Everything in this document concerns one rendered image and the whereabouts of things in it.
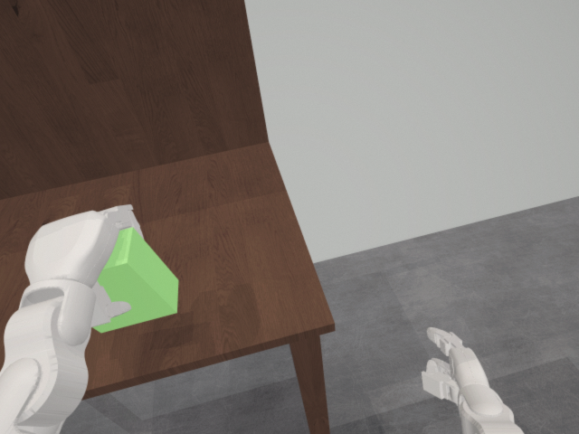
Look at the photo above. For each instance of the left robot forearm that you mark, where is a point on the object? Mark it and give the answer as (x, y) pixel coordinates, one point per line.
(45, 375)

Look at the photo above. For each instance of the sponge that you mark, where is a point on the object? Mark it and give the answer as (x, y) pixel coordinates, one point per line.
(135, 274)

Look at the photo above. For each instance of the right robot hand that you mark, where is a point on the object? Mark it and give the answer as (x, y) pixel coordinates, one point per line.
(444, 380)

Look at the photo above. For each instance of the table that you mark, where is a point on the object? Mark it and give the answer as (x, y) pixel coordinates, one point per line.
(157, 104)

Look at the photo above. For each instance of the left robot hand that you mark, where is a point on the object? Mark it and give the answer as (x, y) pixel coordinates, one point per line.
(77, 248)

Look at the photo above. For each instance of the right robot forearm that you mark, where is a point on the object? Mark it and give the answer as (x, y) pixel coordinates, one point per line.
(483, 412)

